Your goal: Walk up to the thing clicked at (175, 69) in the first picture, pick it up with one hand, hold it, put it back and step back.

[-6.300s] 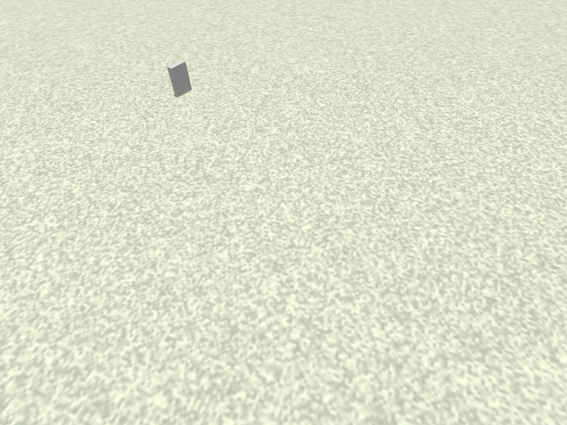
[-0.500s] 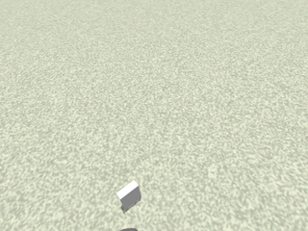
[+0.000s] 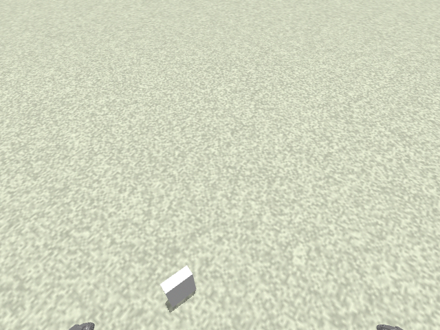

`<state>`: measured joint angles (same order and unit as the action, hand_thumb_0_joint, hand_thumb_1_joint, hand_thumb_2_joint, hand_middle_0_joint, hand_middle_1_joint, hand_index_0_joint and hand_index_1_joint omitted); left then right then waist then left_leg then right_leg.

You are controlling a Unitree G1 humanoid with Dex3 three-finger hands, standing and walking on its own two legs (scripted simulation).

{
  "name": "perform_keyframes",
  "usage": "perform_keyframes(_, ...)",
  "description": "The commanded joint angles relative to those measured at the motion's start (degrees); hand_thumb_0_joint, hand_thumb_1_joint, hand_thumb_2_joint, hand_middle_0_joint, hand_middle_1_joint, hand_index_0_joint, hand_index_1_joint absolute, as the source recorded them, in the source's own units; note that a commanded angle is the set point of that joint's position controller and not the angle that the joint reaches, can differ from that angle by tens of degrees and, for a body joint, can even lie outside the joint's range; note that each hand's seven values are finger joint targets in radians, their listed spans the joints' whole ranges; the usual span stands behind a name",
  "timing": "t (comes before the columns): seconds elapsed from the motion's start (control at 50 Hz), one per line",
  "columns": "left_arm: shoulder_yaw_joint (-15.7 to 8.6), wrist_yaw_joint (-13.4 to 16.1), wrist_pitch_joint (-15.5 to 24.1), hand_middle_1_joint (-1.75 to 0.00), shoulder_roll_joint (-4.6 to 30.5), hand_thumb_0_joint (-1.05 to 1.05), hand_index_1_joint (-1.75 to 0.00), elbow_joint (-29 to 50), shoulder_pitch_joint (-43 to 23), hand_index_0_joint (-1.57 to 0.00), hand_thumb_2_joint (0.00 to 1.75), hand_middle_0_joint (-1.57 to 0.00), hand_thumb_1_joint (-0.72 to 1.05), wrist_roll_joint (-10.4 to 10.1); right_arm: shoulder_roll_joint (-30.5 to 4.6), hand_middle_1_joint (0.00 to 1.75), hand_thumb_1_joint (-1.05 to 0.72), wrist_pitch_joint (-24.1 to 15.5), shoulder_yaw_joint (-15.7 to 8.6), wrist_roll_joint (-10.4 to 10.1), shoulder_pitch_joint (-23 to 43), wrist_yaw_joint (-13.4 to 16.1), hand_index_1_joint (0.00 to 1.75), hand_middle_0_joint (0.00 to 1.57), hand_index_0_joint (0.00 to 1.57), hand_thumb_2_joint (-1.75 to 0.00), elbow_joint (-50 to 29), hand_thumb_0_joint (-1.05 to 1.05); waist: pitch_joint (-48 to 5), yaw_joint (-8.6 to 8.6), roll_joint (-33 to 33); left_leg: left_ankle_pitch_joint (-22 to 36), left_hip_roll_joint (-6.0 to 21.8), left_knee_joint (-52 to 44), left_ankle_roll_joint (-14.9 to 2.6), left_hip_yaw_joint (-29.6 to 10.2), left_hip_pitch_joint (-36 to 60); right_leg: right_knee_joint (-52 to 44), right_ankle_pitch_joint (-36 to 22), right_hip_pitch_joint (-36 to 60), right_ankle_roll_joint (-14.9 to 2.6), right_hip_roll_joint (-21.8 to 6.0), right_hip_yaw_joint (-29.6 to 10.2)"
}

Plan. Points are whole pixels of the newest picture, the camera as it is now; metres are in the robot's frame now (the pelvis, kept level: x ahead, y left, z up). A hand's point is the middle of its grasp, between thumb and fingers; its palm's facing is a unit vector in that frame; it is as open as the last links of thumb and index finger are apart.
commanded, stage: walk up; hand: left
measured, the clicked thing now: (179, 287) +0.39 +0.18 -0.67
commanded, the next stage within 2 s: stand in 0.86 s
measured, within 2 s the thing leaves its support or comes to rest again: neither
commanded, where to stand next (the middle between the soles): +0.04 -0.01 m, yaw -1 degrees
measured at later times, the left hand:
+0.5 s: hand out of the picture +0.08 +0.27 -0.15, palm faces +0.02 -0.94 -0.34, open 7.4 cm
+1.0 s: hand out of the picture +0.08 +0.26 -0.15, palm faces +0.02 -0.94 -0.34, open 7.4 cm
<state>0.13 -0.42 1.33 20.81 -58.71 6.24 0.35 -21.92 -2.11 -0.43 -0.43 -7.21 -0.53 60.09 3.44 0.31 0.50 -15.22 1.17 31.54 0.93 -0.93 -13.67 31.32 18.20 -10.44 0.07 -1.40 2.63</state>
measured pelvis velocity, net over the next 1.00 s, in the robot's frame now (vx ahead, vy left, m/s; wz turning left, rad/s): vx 0.00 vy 0.01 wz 0.03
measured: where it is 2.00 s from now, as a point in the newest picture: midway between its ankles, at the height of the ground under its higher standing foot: outside the picture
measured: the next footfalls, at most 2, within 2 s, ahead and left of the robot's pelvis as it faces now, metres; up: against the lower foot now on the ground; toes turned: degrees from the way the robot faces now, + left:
none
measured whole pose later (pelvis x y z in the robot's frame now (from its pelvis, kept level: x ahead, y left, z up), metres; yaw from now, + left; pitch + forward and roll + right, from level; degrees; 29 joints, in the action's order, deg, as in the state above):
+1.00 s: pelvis +0.00 +0.01 +0.01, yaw +2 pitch -3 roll +0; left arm -0.7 -0.2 0.2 19.9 -64.6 4.7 0.5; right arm -20.5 -0.8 0.5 0.0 -3.4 -0.1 63.7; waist 4.1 -0.6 -0.2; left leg -10.6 0.4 22.6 0.6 -2.2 -9.2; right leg 20.4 13.0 -4.5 1.1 -1.9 4.2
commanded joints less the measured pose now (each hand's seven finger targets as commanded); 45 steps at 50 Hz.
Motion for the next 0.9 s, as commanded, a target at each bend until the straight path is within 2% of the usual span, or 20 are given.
perform_keyframes(0.0, -3.31, 0.71, 0.81, -0.30, 13.90, 0.00, -0.30, 2.31, -1.95, -0.20, 0.90, -0.20, 0.90, -0.12, -11.92, 0.30, -0.90, -0.77, -2.50, 0.32, 1.17, 0.99, 0.30, 0.20, 0.20, -0.90, -2.18, 0.00, -5.68, -0.32, 0.11, 12.49, 3.79, -4.18, -4.42, -3.51, 1.34, -6.71, -11.32, 2.26, -3.98, -6.14, -6.06)
perform_keyframes(0.1, -3.21, 0.44, 0.49, -0.30, 13.34, 0.00, -0.30, 1.42, -4.30, -0.20, 0.90, -0.20, 0.90, -0.07, -12.05, 0.30, -0.90, -0.65, -2.19, 0.57, 2.31, 0.81, 0.30, 0.20, 0.20, -0.90, -1.44, 0.00, -2.86, -0.33, 0.07, 9.54, 3.69, -6.54, -4.17, -4.56, 0.46, -8.91, -6.24, 0.88, -3.39, -5.79, -5.83)
perform_keyframes(0.16, -3.16, 0.37, 0.47, -0.30, 13.17, 0.00, -0.30, 0.55, -3.76, -0.20, 0.90, -0.20, 0.90, -0.15, -12.27, 0.30, -0.90, -0.70, -2.13, 0.64, 3.16, 0.81, 0.30, 0.20, 0.20, -0.90, -1.03, 0.00, -4.42, -0.73, -0.26, 12.22, 4.06, -6.56, -4.27, -4.92, 2.52, -9.67, -7.95, 1.89, -3.21, -5.71, -5.50)
perform_keyframes(0.18, -3.23, 0.37, 0.47, -0.30, 13.32, 0.00, -0.30, 0.57, -4.53, -0.20, 0.90, -0.20, 0.90, -0.10, -12.25, 0.30, -0.90, -0.71, -2.08, 0.67, 2.63, 0.87, 0.30, 0.20, 0.20, -0.90, -0.73, 0.00, -4.77, -0.35, 0.12, 13.14, 4.04, -6.74, -4.12, -4.72, 2.17, -9.68, -8.74, 2.85, -3.15, -5.70, -5.31)
perform_keyframes(0.26, -3.14, 0.21, 0.19, -0.30, 13.15, 0.00, -0.30, 0.05, -4.99, -0.20, 0.90, -0.20, 0.90, -0.09, -12.60, 0.30, -0.90, -0.63, -2.06, 0.75, 2.70, 0.92, 0.30, 0.20, 0.20, -0.90, -0.09, 0.00, -4.31, -0.39, -0.90, 10.38, 4.17, -8.76, -4.16, -5.47, 2.06, -10.13, -6.66, 3.47, -2.81, -5.46, -4.73)
perform_keyframes(0.32, -3.07, 0.17, 0.16, -0.30, 12.74, 0.00, -0.30, -0.46, -4.14, -0.20, 0.90, -0.20, 0.90, -0.19, -12.59, 0.30, -0.90, -0.67, -1.96, 0.72, 3.18, 0.96, 0.30, 0.20, 0.20, -0.90, 0.19, 0.00, -5.43, -0.88, -1.27, 12.13, 4.64, -9.46, -4.36, -6.18, 2.79, -10.19, -8.24, 4.87, -2.43, -5.18, -4.10)
perform_keyframes(0.46, -3.28, 0.11, -0.01, -0.30, 12.58, 0.00, -0.30, -1.18, -3.85, -0.20, 0.90, -0.20, 0.90, 0.01, -12.46, 0.30, -0.90, -0.53, -1.92, 0.92, 3.52, 0.97, 0.30, 0.20, 0.20, -0.90, 0.39, 0.00, -4.33, -0.79, -1.68, 8.71, 4.37, -10.49, -4.35, -6.61, 2.11, -10.51, -6.15, 4.40, -2.42, -4.80, -3.23)
perform_keyframes(0.56, -3.50, 0.32, 0.25, -0.30, 12.74, 0.00, -0.30, -1.69, -3.14, -0.20, 0.90, -0.20, 0.90, -0.03, -11.46, 0.30, -0.90, -0.48, -1.79, 0.72, 3.23, 1.08, 0.30, 0.20, 0.20, -0.90, 0.39, 0.00, -5.90, -0.75, 0.15, 16.89, 3.92, -8.30, -3.91, -5.03, 3.74, -11.41, -12.92, 6.27, -2.26, -5.94, -3.82)
perform_keyframes(0.62, -3.57, 0.42, 0.08, -0.30, 12.48, 0.00, -0.30, -1.61, -3.36, -0.20, 0.90, -0.20, 0.90, -0.06, -11.55, 0.30, -0.90, -0.39, -1.96, 0.72, 3.08, 1.17, 0.30, 0.20, 0.20, -0.90, 0.40, 0.00, -5.92, -0.59, -0.42, 17.55, 4.01, -8.41, -3.92, -5.06, 3.95, -10.86, -13.91, 6.47, -2.06, -5.86, -2.98)
perform_keyframes(0.72, -3.62, 0.39, 0.00, -0.30, 12.44, 0.00, -0.30, -1.62, -3.51, -0.20, 0.90, -0.20, 0.90, 0.01, -11.26, 0.30, -0.90, -0.08, -1.95, 0.71, 3.79, 1.09, 0.30, 0.20, 0.20, -0.90, -0.05, 0.00, -3.74, -0.59, -0.43, 14.01, 3.66, -9.25, -3.70, -5.53, 3.00, -11.81, -9.47, 4.92, -1.96, -5.55, -3.04)
perform_keyframes(0.78, -3.53, 0.33, -0.06, -0.30, 12.17, 0.00, -0.30, -1.46, -3.62, -0.20, 0.90, -0.20, 0.90, 0.04, -11.48, 0.30, -0.90, -0.15, -2.01, 0.88, 4.35, 1.12, 0.30, 0.20, 0.20, -0.90, 0.00, 0.00, -3.75, -0.63, -1.80, 12.39, 3.77, -10.21, -3.65, -6.17, 2.93, -11.91, -8.73, 4.95, -1.93, -5.45, -2.82)
perform_keyframes(0.82, -3.58, 0.36, -0.04, -0.30, 12.11, 0.00, -0.30, -1.48, -3.35, -0.20, 0.90, -0.20, 0.90, 0.14, -11.48, 0.30, -0.90, -0.22, -2.10, 1.01, 4.10, 1.20, 0.30, 0.20, 0.20, -0.90, 0.14, 0.00, -4.90, -0.66, -1.71, 13.97, 4.13, -10.25, -3.77, -6.24, 3.16, -11.80, -9.89, 6.16, -1.95, -5.49, -2.64)
perform_keyframes(0.84, -2.96, 0.53, -0.01, -0.30, 10.89, 0.00, -0.30, -2.23, -3.61, -0.20, 0.90, -0.20, 0.90, -0.12, -10.95, 0.30, -0.90, -0.02, -1.51, 0.75, 6.85, 1.29, 0.30, 0.20, 0.20, -0.90, -0.23, 0.00, -3.54, -1.09, -3.12, 21.28, 5.56, -10.92, -2.86, -6.37, 4.01, -13.54, -16.42, 5.05, -1.13, -6.80, -4.41)
perform_keyframes(0.88, -3.20, 0.80, 0.14, -0.30, 11.75, 0.00, -0.30, -2.46, -3.17, -0.20, 0.90, -0.20, 0.90, -0.21, -10.97, 0.30, -0.90, 0.12, -1.59, 0.56, 5.92, 1.38, 0.30, 0.20, 0.20, -0.90, -0.12, 0.00, -6.12, -0.80, -2.23, 26.26, 5.88, -10.04, -2.53, -6.33, 6.41, -13.32, -20.91, 7.16, -0.73, -6.94, -3.83)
